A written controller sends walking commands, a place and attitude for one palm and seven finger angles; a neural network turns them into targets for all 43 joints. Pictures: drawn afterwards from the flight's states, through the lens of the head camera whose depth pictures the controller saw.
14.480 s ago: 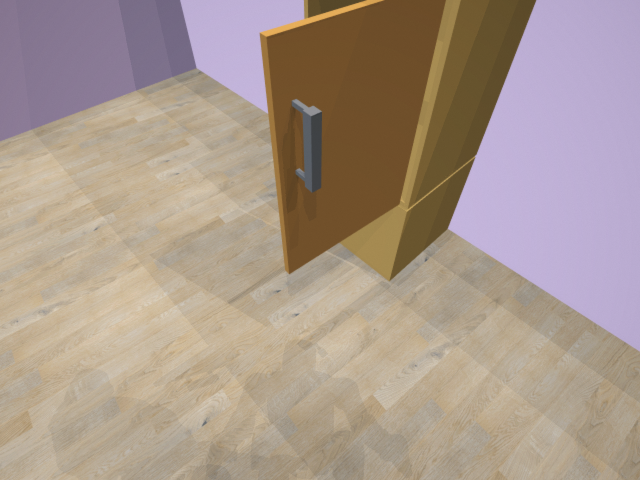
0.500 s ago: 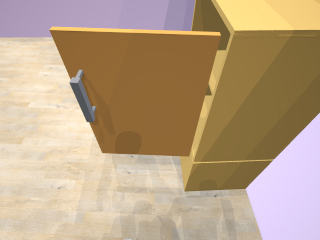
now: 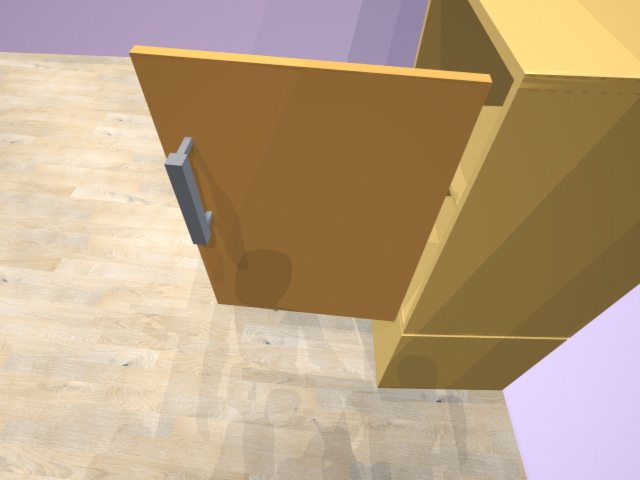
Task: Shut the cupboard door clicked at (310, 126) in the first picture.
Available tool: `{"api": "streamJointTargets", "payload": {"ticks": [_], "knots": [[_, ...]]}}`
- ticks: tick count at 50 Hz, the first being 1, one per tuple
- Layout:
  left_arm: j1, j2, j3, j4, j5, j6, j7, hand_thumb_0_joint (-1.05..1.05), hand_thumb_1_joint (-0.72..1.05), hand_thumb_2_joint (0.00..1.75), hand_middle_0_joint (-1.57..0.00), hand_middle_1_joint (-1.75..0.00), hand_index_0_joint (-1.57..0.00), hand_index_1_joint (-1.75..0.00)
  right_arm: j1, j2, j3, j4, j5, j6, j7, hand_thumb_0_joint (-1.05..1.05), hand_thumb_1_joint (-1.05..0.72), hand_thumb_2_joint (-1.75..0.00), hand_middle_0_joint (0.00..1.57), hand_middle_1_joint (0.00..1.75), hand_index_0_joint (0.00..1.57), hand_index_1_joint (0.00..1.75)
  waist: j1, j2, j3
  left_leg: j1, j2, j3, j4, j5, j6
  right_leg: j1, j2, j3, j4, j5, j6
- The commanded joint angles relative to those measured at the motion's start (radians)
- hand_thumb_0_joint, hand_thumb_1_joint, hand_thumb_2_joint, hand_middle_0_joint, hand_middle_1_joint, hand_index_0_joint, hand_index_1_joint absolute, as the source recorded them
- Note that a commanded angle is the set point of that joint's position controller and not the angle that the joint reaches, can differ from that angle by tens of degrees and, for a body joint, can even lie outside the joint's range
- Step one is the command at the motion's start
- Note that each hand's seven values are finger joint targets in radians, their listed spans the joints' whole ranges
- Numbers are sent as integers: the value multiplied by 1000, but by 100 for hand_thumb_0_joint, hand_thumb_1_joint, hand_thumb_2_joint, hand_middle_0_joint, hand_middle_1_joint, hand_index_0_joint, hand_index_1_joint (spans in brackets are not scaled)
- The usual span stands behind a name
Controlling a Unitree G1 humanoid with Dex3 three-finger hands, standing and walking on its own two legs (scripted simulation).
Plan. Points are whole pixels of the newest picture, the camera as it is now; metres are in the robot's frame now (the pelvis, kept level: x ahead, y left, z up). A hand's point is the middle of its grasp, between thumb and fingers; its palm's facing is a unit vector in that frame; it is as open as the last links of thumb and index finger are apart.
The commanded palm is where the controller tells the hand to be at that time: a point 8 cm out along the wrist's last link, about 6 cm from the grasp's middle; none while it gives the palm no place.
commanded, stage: come to a stop and stand still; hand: left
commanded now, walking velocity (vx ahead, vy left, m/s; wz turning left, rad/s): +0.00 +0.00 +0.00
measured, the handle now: (194, 193) +0.48 +0.24 +0.05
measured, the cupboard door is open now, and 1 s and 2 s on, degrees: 85 85 85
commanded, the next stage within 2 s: look again from close up in 0.10 s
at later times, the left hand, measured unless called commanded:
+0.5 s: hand out of the picture +0.00 +0.18 -0.17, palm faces +0.00 -0.97 -0.23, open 7.4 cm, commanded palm none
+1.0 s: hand out of the picture -0.08 +0.17 -0.19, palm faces +0.05 -0.99 -0.15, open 7.4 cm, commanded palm none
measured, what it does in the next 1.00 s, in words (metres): stands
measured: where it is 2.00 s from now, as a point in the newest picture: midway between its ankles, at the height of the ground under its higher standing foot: outside the picture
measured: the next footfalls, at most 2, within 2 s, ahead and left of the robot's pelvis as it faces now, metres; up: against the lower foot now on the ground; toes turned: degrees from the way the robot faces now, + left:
right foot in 1.28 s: +0.07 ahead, -0.06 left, +0.00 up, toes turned +1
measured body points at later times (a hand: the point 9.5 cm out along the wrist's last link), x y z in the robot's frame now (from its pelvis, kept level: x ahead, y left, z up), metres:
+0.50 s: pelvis -0.04 +0.00 +0.00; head -0.03 -0.01 +0.45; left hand +0.00 +0.23 -0.15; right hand +0.00 -0.24 -0.16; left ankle -0.01 +0.10 -0.74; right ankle -0.08 -0.14 -0.74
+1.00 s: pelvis -0.04 +0.00 -0.01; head -0.03 +0.02 +0.44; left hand -0.09 +0.22 -0.17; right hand -0.05 -0.23 -0.15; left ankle -0.01 +0.10 -0.74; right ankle -0.08 -0.14 -0.74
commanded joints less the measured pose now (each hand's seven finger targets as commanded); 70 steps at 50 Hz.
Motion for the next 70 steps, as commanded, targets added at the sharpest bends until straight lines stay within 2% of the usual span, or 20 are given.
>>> {"api": "streamJointTargets", "payload": {"ticks": [1,9,10,12,15,22,27,40,46,49,51,53,54,57,59,62,64,65,66,70], "knots": [[73,78,13,-16,7,-19,8,0,90,90,-20,-30,-20,-30,106,-128,-22,-4,5,-2,1,0,-90,-90,20,30,20,30,-35,-18,-71,140,119,-102,-70,428,-6,-67,-47,23,-85,342,-52],[58,95,10,-21,4,-24,6,0,90,90,-20,-30,-20,-30,95,-122,-10,18,1,-6,7,0,-90,-90,20,30,20,30,-32,13,-43,117,110,-100,-107,383,-17,-46,-54,24,-121,336,-53],[104,100,-2,-39,28,-53,49,0,90,90,-20,-30,-20,-30,77,-170,-10,-65,7,-24,21,0,-90,-90,20,30,20,30,-33,64,-15,104,129,-97,81,691,-22,-152,-40,82,-54,534,-41],[111,146,12,-76,15,-63,41,0,90,90,-20,-30,-20,-30,126,-128,-8,-71,-10,-35,19,0,-90,-90,20,30,20,30,-40,94,-97,74,97,-86,61,597,-9,-30,-77,57,43,759,-86],[100,127,8,-101,4,-60,35,0,90,90,-20,-30,-20,-30,135,-152,-9,-91,0,-25,18,0,-90,-90,20,30,20,30,-40,7,-219,110,119,-103,74,573,12,0,-53,33,50,638,-87],[61,125,-4,-134,5,-27,17,0,90,90,-20,-30,-20,-30,90,-146,4,-109,-1,-8,26,0,-90,-90,20,30,20,30,-28,27,20,-39,105,-123,-49,192,15,-120,-16,44,-41,157,-83],[62,139,-6,-140,8,-19,9,0,90,90,-20,-30,-20,-30,111,-151,0,-107,-6,5,37,0,-90,-90,20,30,20,30,-37,20,87,-88,83,-132,-128,-127,4,-204,-12,69,-103,-103,-88],[145,119,-8,-106,8,-32,2,0,90,90,-20,-30,-20,-30,172,-132,6,-59,-3,-3,40,0,-90,-90,20,30,20,30,-29,13,-4,-50,81,-115,-116,-127,0,-197,-27,86,-128,-135,-89],[164,155,16,-95,12,-28,-1,0,90,90,-20,-30,-20,-30,182,-99,8,-55,-7,5,47,0,-90,-90,20,30,20,30,-28,-84,80,-123,22,-29,56,-124,-10,-244,-114,183,-219,-314,-145],[154,149,21,-97,13,-31,-2,0,90,90,-20,-30,-20,-30,212,-94,8,-49,-7,-7,47,0,-90,-90,20,30,20,30,-38,-56,82,-93,25,-30,43,-90,-4,-250,-106,147,-158,-232,-147],[157,126,20,-99,16,-28,-5,0,90,90,-20,-30,-20,-30,254,-115,5,-37,-6,-16,45,0,-90,-90,20,30,20,30,-48,52,73,-42,59,-85,-41,-82,16,-259,-46,62,-44,-173,-126],[163,77,11,-107,20,-29,-8,0,90,90,-20,-30,-20,-30,320,-174,-5,-17,-9,-23,37,0,-90,-90,20,30,20,30,-59,266,42,30,198,-301,-204,-127,92,-317,54,-85,204,-124,-88],[133,58,1,-121,22,-34,-8,0,90,90,-20,-30,-20,-30,347,-184,-6,-13,-10,-26,29,0,-90,-90,20,30,20,30,-68,303,40,104,250,-393,-251,-55,148,-410,74,-82,324,-185,-87],[62,46,1,-142,14,-52,-13,0,90,90,-20,-30,-20,-30,331,-155,6,-16,-11,-41,23,0,-90,-90,20,30,20,30,-59,163,-6,159,298,-364,-182,351,231,-460,19,-28,462,-219,-101],[75,19,0,-131,8,-51,-16,0,90,90,-20,-30,-20,-30,272,-145,12,-28,-12,-41,22,0,-90,-90,20,30,20,30,-29,118,-36,79,257,-251,-159,418,202,-312,18,-49,323,-162,-92],[172,15,0,-90,6,-53,-6,0,90,90,-20,-30,-20,-30,195,-115,22,-34,5,-44,10,0,-90,-90,20,30,20,30,29,22,-85,-20,160,-130,-56,419,93,-45,19,-27,-34,234,-60],[160,97,5,-83,0,-64,5,0,90,90,-20,-30,-20,-30,205,-68,30,-37,15,-39,11,0,-90,-90,20,30,20,30,-3,-100,-68,-132,87,-80,-57,93,1,44,-159,173,-67,591,-127],[131,122,5,-87,-1,-59,4,0,90,90,-20,-30,-20,-30,227,-58,27,-28,13,-33,13,0,-90,-90,20,30,20,30,-23,-75,-58,-114,68,-76,-84,21,-12,8,-206,176,-43,652,-168],[99,125,5,-100,-2,-49,5,0,90,90,-20,-30,-20,-30,230,-49,26,-18,10,-30,15,0,-90,-90,20,30,20,30,-27,30,-18,-90,67,-99,-127,74,-9,-36,-181,137,-12,662,-159],[96,99,6,-108,-1,-44,18,0,90,90,-20,-30,-20,-30,224,-72,13,-7,7,-19,4,0,-90,-90,20,30,20,30,-20,-74,-76,-3,108,-93,-78,382,-3,-3,-113,84,48,803,-120]]}}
